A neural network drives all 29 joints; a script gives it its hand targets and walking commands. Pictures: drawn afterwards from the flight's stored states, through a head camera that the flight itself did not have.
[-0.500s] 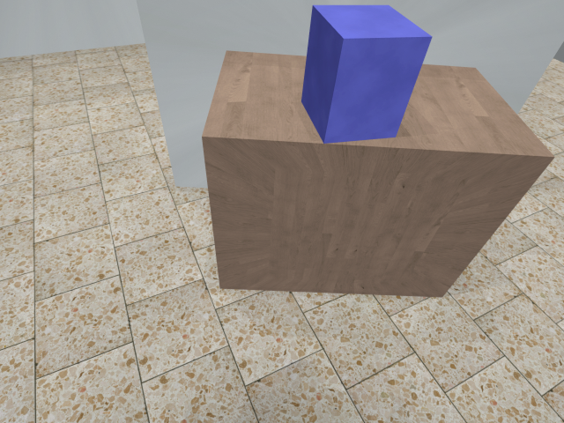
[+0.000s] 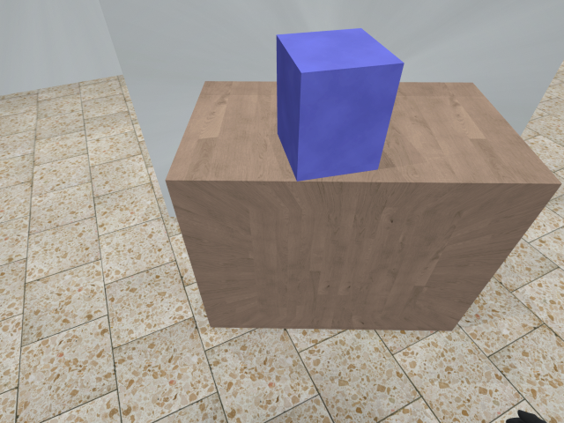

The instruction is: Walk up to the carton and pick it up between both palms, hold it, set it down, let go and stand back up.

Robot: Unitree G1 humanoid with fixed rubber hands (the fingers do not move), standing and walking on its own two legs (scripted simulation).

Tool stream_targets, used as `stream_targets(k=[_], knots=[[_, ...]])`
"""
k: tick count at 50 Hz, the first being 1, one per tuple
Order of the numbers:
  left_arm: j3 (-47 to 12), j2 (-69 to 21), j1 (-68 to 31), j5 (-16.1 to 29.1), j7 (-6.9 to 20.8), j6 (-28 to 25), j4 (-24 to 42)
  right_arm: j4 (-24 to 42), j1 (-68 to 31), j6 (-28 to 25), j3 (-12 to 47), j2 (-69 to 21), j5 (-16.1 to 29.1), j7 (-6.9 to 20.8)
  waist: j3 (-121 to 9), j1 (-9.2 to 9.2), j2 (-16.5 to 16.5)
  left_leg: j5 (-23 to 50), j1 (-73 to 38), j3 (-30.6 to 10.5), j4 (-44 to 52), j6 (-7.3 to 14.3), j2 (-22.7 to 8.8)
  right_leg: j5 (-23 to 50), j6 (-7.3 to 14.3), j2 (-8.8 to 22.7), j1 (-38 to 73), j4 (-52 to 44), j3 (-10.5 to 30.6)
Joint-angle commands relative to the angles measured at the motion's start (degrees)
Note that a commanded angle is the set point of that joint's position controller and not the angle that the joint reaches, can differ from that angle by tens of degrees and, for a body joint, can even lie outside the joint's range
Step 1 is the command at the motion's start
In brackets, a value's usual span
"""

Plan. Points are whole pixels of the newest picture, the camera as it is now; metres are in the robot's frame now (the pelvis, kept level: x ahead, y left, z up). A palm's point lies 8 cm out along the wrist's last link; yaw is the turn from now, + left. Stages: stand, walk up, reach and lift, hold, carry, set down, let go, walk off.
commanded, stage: walk up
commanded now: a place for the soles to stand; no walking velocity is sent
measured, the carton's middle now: (329, 104) +0.78 -0.08 +0.10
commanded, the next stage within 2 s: none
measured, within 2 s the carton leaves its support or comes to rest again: neither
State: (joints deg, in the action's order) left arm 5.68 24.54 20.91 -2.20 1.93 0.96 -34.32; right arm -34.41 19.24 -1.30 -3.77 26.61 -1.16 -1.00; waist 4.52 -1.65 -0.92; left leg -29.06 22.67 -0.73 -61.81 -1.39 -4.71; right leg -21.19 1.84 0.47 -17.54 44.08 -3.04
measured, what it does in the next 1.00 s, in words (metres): walks ahead: left foot, then right foot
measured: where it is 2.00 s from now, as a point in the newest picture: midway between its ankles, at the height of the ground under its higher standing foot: outside the picture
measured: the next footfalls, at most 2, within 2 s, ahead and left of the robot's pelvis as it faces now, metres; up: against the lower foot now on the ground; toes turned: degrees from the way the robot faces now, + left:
left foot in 0.10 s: +0.11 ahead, +0.16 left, +0.00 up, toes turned +3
right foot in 0.46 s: +0.22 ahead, -0.19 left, +0.00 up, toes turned -2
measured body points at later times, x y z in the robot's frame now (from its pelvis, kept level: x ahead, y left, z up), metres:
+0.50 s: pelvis +0.10 -0.06 -0.02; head +0.12 -0.05 +0.43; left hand +0.25 +0.26 -0.09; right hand +0.16 -0.40 -0.09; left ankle +0.07 +0.14 -0.69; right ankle +0.19 -0.18 -0.71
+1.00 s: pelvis +0.20 -0.09 -0.01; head +0.22 -0.06 +0.44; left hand +0.31 +0.24 -0.10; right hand +0.29 -0.43 -0.06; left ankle +0.22 +0.07 -0.71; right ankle +0.23 -0.24 -0.67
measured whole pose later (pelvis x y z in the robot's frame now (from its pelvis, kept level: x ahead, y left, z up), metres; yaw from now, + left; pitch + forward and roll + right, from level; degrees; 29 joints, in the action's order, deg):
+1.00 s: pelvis +0.20 -0.09 -0.01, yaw +1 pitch -3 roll -1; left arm 6.1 25.4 17.1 -2.2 2.9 2.8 -34.3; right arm -34.4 21.9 -2.4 -3.2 26.5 -1.3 -3.7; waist 4.9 0.6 -2.3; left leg -23.1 21.9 -0.3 -47.5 -0.9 -5.9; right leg -29.1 1.1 1.1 -28.6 60.1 3.2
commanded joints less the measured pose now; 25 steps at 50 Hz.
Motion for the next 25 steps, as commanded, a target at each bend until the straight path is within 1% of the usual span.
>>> stream_targets(k=[1, 2, 3, 4, 5, 6, 7, 8, 9, 10, 11, 12, 13, 14, 15, 16, 17, 18, 19, 20, 21, 22, 23, 24, 25], knots=[[4.59, 16.16, 2.97, 0.58, 0.07, -1.59, 5.96, 6.26, -0.68, -1.71, -3.22, 10.75, 1.22, -0.49, 3.26, -2.24, -8.11, -0.56, 8.25, 1.74, 13.65, 3.65, 0.43, -1.07, 10.93, 14.07, 5.47, -24.41, 24.17], [4.26, 15.24, 2.73, 0.59, 0.05, -1.35, 5.57, 5.50, -0.10, -1.82, -3.28, 10.53, 1.32, -0.73, 1.44, -1.80, -9.17, -0.28, 4.53, 2.98, 17.33, 3.91, 1.60, 2.42, 10.46, 13.73, 6.31, -22.23, 22.08], [3.53, 13.86, -0.34, 0.59, 0.31, -1.03, 5.90, 4.05, 3.22, -2.41, -3.23, 9.45, 1.07, -1.18, -0.68, 1.33, -8.34, 3.98, -4.50, 3.79, 24.71, 4.77, 3.21, 6.42, 9.98, 11.76, 1.16, -16.88, 18.59], [2.57, 11.40, -2.28, 1.17, 0.59, -0.92, 6.40, 2.64, 6.23, -2.87, -4.12, 10.97, 0.65, -1.62, -2.83, 3.89, -3.89, 11.07, -17.93, 4.21, 28.01, 5.02, 5.06, 5.52, 8.08, 9.98, -8.51, -9.61, 15.26], [1.68, 8.17, -2.51, 1.01, 0.89, -0.94, 6.77, 1.15, 10.39, -3.02, -5.38, 13.77, 0.69, -2.18, -7.13, 6.13, 6.12, 7.43, -28.46, -6.42, 33.79, 6.96, -0.36, -1.84, 5.11, 5.17, -16.18, 4.42, 9.14], [1.61, 5.34, -4.29, 0.95, 1.15, -1.09, 9.27, 2.35, 13.10, -2.97, -6.92, 19.89, -0.94, -2.68, -7.80, 8.39, 17.54, -13.54, -29.88, -36.03, 43.58, 12.60, -18.40, -12.08, -0.16, -2.36, -27.84, 19.87, 2.43], [3.84, 11.07, -8.84, 0.26, 0.55, 0.37, 11.44, 2.58, 10.79, -2.19, -6.22, 19.67, -1.57, -3.06, 1.34, 8.74, 10.99, -22.28, -20.91, -43.08, 47.49, 18.38, -23.08, -13.99, -0.57, -0.23, -33.32, 24.89, 9.89], [4.23, 11.90, -9.05, 0.42, 0.82, 0.78, 12.06, 3.29, 8.46, -2.32, -5.93, 18.17, -1.00, -3.71, 5.09, 6.73, 6.86, -20.43, -20.51, -37.63, 45.96, 18.59, -21.87, -10.08, -0.86, 0.57, -34.46, 27.64, 12.17], [3.69, 11.87, -5.11, 0.20, 0.97, 0.67, 10.28, 3.28, 6.61, -2.40, -5.57, 17.09, -0.67, -3.59, 4.49, 4.68, 5.34, -8.32, -21.73, -30.29, 41.64, 16.58, -18.61, -6.70, -1.03, 1.54, -32.74, 26.56, 11.77], [3.84, 11.15, -2.85, -0.23, 1.17, 0.07, 9.10, 4.33, 6.68, -2.83, -5.54, 16.37, -0.84, -3.59, 1.37, 4.14, 4.31, 1.38, -23.05, -25.27, 39.75, 14.81, -16.05, -5.54, -0.50, 2.27, -30.92, 24.09, 10.16], [3.30, 10.55, -1.37, -0.68, 1.47, -0.23, 7.72, 4.19, 7.93, -3.07, -4.87, 15.85, -0.72, -3.40, -2.56, 4.44, 7.43, 14.80, -24.68, -21.96, 35.58, 13.72, -14.72, -5.40, -0.55, 2.88, -29.23, 23.11, 8.82], [3.20, 9.40, -1.25, -0.47, 1.46, -0.18, 7.05, 4.92, 7.51, -3.25, -4.73, 15.91, -0.89, -3.18, -3.95, 3.89, 9.38, 20.88, -23.39, -19.51, 34.35, 13.88, -14.04, -5.24, -1.34, 2.30, -27.08, 23.01, 8.28], [2.85, 9.28, -3.28, -0.75, 1.50, 0.04, 7.49, 4.53, 9.71, -3.40, -4.42, 16.01, -0.75, -3.23, -3.73, 5.24, 10.06, 25.78, -22.87, -20.38, 33.78, 14.44, -14.33, -5.38, -1.45, 3.39, -27.86, 21.53, 7.18], [2.76, 8.20, -5.04, -0.19, 1.36, 0.47, 7.51, 4.90, 9.75, -3.32, -4.56, 15.65, -0.95, -3.19, -2.47, 5.01, 8.53, 28.41, -23.43, -20.15, 33.56, 15.02, -14.57, -5.44, -1.93, 3.03, -28.66, 20.32, 6.47], [2.43, 7.96, -6.03, -0.53, 1.59, 0.72, 8.17, 5.45, 9.22, -3.06, -4.79, 16.84, -0.99, -3.49, -3.30, 5.35, 9.58, 25.88, -23.12, -19.15, 33.20, 15.92, -15.43, -5.15, -2.13, 3.67, -27.95, 17.80, 5.20], [2.80, 8.52, -8.73, -0.96, 1.55, 0.68, 9.27, 5.11, 10.65, -2.88, -4.67, 16.13, -0.72, -3.61, -3.40, 6.44, 9.83, 24.26, -22.46, -20.82, 32.83, 15.68, -15.09, -3.82, -2.20, 4.06, -28.04, 15.96, 4.94], [2.65, 8.18, -8.27, -0.46, 1.96, 0.42, 8.82, 5.68, 8.52, -2.62, -5.14, 17.34, -1.40, -3.42, -2.73, 5.77, 12.99, 19.95, -19.91, -17.83, 33.42, 15.18, -14.43, -3.26, -2.06, 4.51, -24.81, 11.69, 3.97], [2.63, 8.82, -8.97, -0.22, 2.23, 0.20, 8.79, 6.20, 6.62, -2.32, -5.40, 17.53, -1.15, -3.32, -2.46, 5.07, 13.51, 14.44, -16.44, -15.17, 33.58, 13.80, -13.08, -2.47, -1.56, 4.26, -21.44, 7.71, 3.10], [2.76, 8.43, -8.60, -0.11, 2.36, 0.24, 8.69, 5.83, 5.50, -2.24, -5.29, 17.46, -0.86, -3.32, 0.20, 4.39, 13.28, 17.12, -12.81, -15.58, 33.53, 13.57, -13.27, -0.54, -1.15, 3.52, -17.99, 4.73, 2.00], [2.56, 7.90, -6.38, 0.57, 2.34, -0.01, 7.75, 6.04, 2.85, -1.90, -5.35, 17.70, -0.86, -3.40, -0.70, 1.34, 12.29, 13.48, -8.27, -12.62, 32.09, 11.14, -13.12, 1.75, 0.07, 3.71, -10.25, -1.98, 2.07], [3.38, 8.42, -0.38, 0.14, 2.23, -0.25, 5.96, 5.70, 2.42, -1.50, -5.39, 17.25, -0.61, -3.36, -6.09, -1.73, 10.64, 10.22, -3.93, -8.80, 26.27, 9.68, -11.29, 4.68, 0.42, 2.21, 2.66, -5.78, 0.59], [4.64, 11.03, 5.29, 0.20, 1.84, -0.59, 3.04, 4.69, 4.72, -1.17, -4.02, 14.14, -1.36, -3.20, -9.90, -3.53, 3.34, 11.14, 2.35, -4.84, 12.23, 8.10, -8.13, 1.45, 0.29, -0.21, 14.63, -5.80, 0.94], [5.96, 15.48, 7.00, -0.67, 1.02, -0.82, 2.63, 5.22, 6.97, -1.40, -2.27, 8.74, -1.15, -2.66, -14.54, -4.94, -10.32, 10.89, 9.08, 0.53, -3.35, 5.57, -2.78, -8.52, 3.45, 5.12, 20.21, -10.80, 11.49], [6.62, 19.03, 5.67, -0.26, 0.32, -0.70, 4.78, 8.53, 3.18, -1.77, -1.05, 5.29, 0.66, -2.20, -9.20, -5.56, -19.01, -7.69, 23.80, 1.33, -11.21, 2.81, 4.86, -21.05, 7.71, 18.32, 17.20, -24.47, 38.10], [6.44, 18.14, 5.58, 0.71, 0.23, -0.38, 5.08, 10.03, -2.38, -0.97, -3.09, 11.54, 0.42, -3.00, -1.62, -6.83, -8.73, -6.75, 25.60, -4.20, -13.74, 3.20, 3.22, -31.33, 11.02, 20.68, 11.35, -31.34, 46.16]])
